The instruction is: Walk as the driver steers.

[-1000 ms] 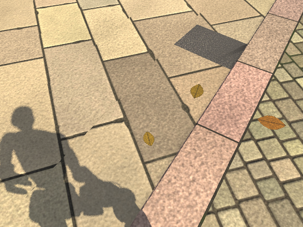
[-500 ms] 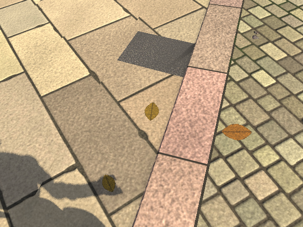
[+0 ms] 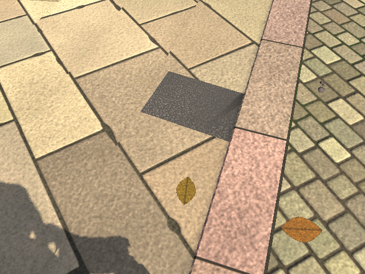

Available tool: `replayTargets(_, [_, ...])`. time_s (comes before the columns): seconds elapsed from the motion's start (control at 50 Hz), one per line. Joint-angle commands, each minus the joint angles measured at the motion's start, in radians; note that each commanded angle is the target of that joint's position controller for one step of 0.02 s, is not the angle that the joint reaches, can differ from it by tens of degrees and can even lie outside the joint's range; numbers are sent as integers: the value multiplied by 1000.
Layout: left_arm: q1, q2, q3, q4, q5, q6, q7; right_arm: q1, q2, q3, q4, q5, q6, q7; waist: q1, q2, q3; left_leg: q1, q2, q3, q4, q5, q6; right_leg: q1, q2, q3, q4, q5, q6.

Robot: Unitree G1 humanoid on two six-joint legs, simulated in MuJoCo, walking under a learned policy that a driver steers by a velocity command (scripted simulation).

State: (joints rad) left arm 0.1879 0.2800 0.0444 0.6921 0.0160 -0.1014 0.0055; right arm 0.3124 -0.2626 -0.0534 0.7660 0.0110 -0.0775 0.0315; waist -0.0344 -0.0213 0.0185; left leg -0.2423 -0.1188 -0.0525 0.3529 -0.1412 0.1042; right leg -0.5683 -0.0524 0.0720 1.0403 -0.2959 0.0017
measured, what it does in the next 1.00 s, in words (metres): goes down, turning left: right foot, then left foot 0.04 m lower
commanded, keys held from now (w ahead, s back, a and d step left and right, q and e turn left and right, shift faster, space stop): w+q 1.00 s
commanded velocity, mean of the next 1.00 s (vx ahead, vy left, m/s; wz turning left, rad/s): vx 0.50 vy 0.00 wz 0.56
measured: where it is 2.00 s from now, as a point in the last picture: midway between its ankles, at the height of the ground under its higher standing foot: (57, 188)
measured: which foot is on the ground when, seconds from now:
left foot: down 0.00-0.30, up 0.32-0.84, down 0.86-1.00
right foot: up 0.00-0.28, down 0.30-0.86, up 0.88-1.00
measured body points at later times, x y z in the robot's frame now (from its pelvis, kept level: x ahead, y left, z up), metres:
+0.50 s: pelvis +0.27 -0.04 +0.00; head +0.30 -0.04 +0.45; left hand +0.30 +0.26 -0.10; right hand +0.47 -0.28 -0.11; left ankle +0.24 +0.10 -0.67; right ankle +0.31 -0.14 -0.74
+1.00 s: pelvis +0.51 +0.14 -0.05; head +0.54 +0.17 +0.40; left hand +0.43 +0.43 -0.16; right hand +0.78 -0.01 -0.15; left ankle +0.48 +0.20 -0.78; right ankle +0.51 -0.06 -0.66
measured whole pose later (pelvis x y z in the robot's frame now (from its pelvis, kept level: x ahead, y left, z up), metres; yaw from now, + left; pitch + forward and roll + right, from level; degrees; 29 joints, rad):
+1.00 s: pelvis +0.51 +0.14 -0.05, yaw +37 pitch +3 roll +0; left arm 0.23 0.30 0.04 0.76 -0.01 -0.11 0.00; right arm 0.25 -0.30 -0.07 0.66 0.02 -0.03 0.04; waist 0.01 -0.01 0.05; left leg -0.33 -0.11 -0.03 0.50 -0.22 0.10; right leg -0.47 -0.07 0.04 1.31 -0.44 0.03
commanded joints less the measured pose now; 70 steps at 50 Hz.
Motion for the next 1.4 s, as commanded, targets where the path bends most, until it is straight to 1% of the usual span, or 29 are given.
replayTargets(0.02, [-20, 79, 23, -77, 4, -1, 12, -23, -166, -43, -80, 7, -11, -20, 31, 73, -43, 78, 259, -285, -150, 229, 181, -113, -19, -2, -133, 105, 41])
replayTargets(0.18, [-271, 64, 12, -130, -17, -30, -19, 104, -170, -46, -42, 24, 28, -45, -56, 115, -26, 82, 223, -309, -56, 115, 103, 28, 69, 4, -522, 351, 38])
replayTargets(0.24, [-250, 98, 27, -127, -24, -45, -26, 91, -176, -51, -46, 22, 42, -51, -27, 148, -25, 139, 249, -390, 13, 110, 86, 105, 79, 16, -588, 249, 11])
replayTargets(0.28, [-85, 143, 52, -90, -18, -54, -16, 48, -150, -44, -67, 18, 44, -49, 63, 153, -106, 98, 199, -367, 156, 207, 42, 355, 45, 14, -640, 248, -48])
replayTargets(0.3, [69, 194, 68, -75, -3, -54, -6, 28, -104, -27, -92, 2, 38, -44, 134, 85, -240, -13, 150, -296, 395, 120, 9, 606, -102, 133, -599, 224, -117])
replayTargets(0.32, [169, 262, 86, -44, 11, -36, -5, 156, -44, -8, -115, 21, 26, -46, 97, -195, -369, -367, 10, -150, 692, -290, -58, 944, -313, 517, -628, 69, -270])
replayTargets(0.34, [182, 199, 76, -38, -19, -26, -12, 177, -110, -12, -112, 27, 19, -45, 97, -261, -344, -524, 77, -136, 841, -449, -70, 939, -379, 712, -695, -117, -288])
replayTargets(0.36, [138, 129, 57, -47, -23, -19, -9, 96, -174, -31, -108, 27, 25, -43, 116, -142, -204, -562, 122, -136, 888, -360, -81, 814, -336, 578, -719, -141, -244])
replayTargets(0.4, [61, 95, 43, -43, -11, -9, -10, -8, -169, -39, -131, 10, 34, -40, 86, -35, -54, -517, 181, -86, 824, -233, -92, 584, -247, 341, -769, 54, -202])
replayTargets(0.46, [23, 89, 43, -23, -3, -24, -18, -2, -118, -39, -133, 14, 51, -27, 42, -86, -25, -423, 220, -61, 761, -135, -99, 438, -189, 158, -843, 214, -203])
replayTargets(0.58, [29, 134, 58, 39, -17, -28, -6, -102, -86, -30, -153, 10, 41, -10, 52, -39, -5, -425, 225, -53, 471, 187, -107, 451, -167, -68, -850, 379, -184])
replayTargets(0.76, [145, 209, 79, 102, -45, 26, 11, -326, -75, -17, -262, 12, 39, 44, 123, -10, 75, -451, 195, 34, 200, 154, -48, 645, -238, -175, -733, 444, -125])
replayTargets(0.8, [141, 241, 88, 101, -53, 41, 18, -277, -101, -32, -260, 4, 43, 45, 83, -32, 37, -335, 141, 97, 190, 36, -15, 664, -237, -210, -620, 739, -106])
replayTargets(0.84, [136, 250, 87, 100, -51, 50, 20, -62, -171, -76, -206, 1, 50, 29, -36, -26, -92, -36, 70, 142, 142, 52, 40, 615, -197, -260, -309, 911, -70])
replayTargets(0.86, [126, 209, 72, 93, -36, 43, 20, 97, -214, -98, -159, 7, 57, 9, -120, 24, -157, 274, 127, 42, 137, 167, 88, 363, -154, -270, -10, 679, -28])
replayTargets(0.88, [203, 40, 26, 66, 38, 17, 2, 117, -308, -99, -137, 18, 57, -6, -7, 325, -211, 579, 318, -243, 288, 563, 163, -42, -4, -229, 370, -354, 9])
replayTargets(0.9, [219, 115, 16, 6, -7, -23, -14, 156, -315, -95, -182, 13, 39, 8, -46, 270, -470, 781, 476, -681, 133, 294, 377, -236, 74, -28, 528, -403, 37])
replayTargets(0.92, [63, 170, 33, -23, -55, -43, -13, 173, -256, -90, -162, 10, 35, 12, -104, 122, -387, 744, 438, -630, 34, 179, 329, -330, 26, 12, 483, -292, 27])
replayTargets(0.96, [-6, 162, 25, -35, -33, -43, 4, 6, -186, -63, -174, 13, 27, 4, -20, -3, -155, 433, 366, -455, -13, 224, 246, -298, -39, -2, 323, -135, 22])
replayTargets(1.0, [47, 178, 36, -25, -9, -22, 1, -79, -168, -54, -199, -7, 21, -5, 52, 26, -100, 225, 335, -385, -55, 369, 233, -161, -76, 16, 196, -69, 38])
replayTargets(1.08, [-66, 102, 15, -62, 8, -12, -2, -58, -186, -58, -153, 2, 20, -38, 42, 58, -12, 2, 219, -205, -90, 471, 173, -66, -39, -38, -152, 162, 75])
replayTargets(1.14, [-171, 69, 1, -83, 0, -22, -20, 2, -199, -63, -118, 10, 31, -50, -15, 95, -27, -53, 165, -169, -74, 342, 114, 83, 43, -71, -416, 428, 65])
replayTargets(1.2, [-249, 102, 15, -116, -15, -27, -29, 67, -196, -64, -77, 22, 33, -50, -37, 104, -12, 17, 200, -264, -44, 204, 94, 109, 65, -28, -530, 437, 34])
replayTargets(1.28, [-84, 168, 53, -75, -16, -38, -27, 11, -178, -65, -86, 15, 42, -54, 65, 144, -72, 138, 223, -331, 138, 356, 54, 253, 56, -8, -557, 292, -42])
replayTargets(1.3, [33, 192, 65, -52, -3, -42, -25, -10, -145, -52, -106, 9, 41, -47, 124, 104, -172, 87, 167, -297, 315, 353, 26, 457, 9, 11, -549, 312, -81])
replayTargets(1.32, [148, 252, 80, -49, 5, -38, -19, 97, -87, -32, -113, -5, 38, -42, 117, -71, -321, -117, 73, -228, 611, 37, -22, 771, -189, 226, -522, 258, -184])
replayTargets(1.34, [189, 255, 84, -19, -11, -23, -30, 217, -63, -15, -114, 26, 34, -37, 79, -356, -438, -398, 0, -154, 882, -460, -64, 980, -356, 658, -660, -29, -309])
replayTargets(1.36, [157, 163, 64, -44, -27, -18, -27, 150, -164, -35, -101, 37, 38, -40, 107, -200, -319, -493, 81, -163, 973, -399, -69, 892, -344, 662, -720, -256, -264])
replayTargets(1.4, [47, 110, 43, -49, -14, -5, -22, -18, -204, -51, -141, 14, 56, -48, 100, -25, -85, -483, 147, -97, 943, -252, -81, 593, -276, 403, -757, -69, -208])
Keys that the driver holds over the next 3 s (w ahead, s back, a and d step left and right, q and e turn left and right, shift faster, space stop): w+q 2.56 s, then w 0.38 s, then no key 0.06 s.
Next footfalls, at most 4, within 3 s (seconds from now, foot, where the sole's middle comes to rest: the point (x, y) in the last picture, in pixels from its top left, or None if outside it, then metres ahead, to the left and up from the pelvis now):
0.30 right None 0.35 -0.13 -0.78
0.86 left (121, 267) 0.52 0.22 -0.82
1.30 right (113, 182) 0.89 0.28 -0.82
1.86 left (25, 205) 0.80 0.65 -0.86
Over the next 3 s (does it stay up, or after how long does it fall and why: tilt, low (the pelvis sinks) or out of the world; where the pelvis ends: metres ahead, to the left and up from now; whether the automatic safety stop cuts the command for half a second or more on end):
stays up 0.88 1.14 -0.12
